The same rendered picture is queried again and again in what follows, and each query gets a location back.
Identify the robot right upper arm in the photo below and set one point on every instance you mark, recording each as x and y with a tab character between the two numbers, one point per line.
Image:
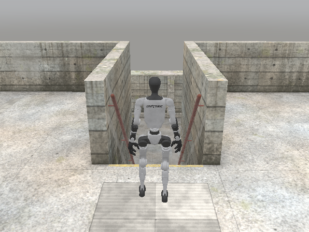
171	109

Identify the left robot hand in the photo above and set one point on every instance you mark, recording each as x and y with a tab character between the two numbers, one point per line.
131	148

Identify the robot left thigh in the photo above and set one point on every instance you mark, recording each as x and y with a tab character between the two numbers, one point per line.
143	142

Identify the robot left forearm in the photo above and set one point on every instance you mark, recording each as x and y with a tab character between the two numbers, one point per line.
133	132

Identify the right robot hand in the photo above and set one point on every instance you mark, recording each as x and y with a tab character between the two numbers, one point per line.
179	145

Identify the robot left upper arm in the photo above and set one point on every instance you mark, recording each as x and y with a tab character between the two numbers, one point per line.
137	111

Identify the robot right forearm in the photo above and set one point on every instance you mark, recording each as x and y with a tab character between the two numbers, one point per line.
176	131

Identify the robot left shin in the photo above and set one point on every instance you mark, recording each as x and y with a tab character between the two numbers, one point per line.
142	174

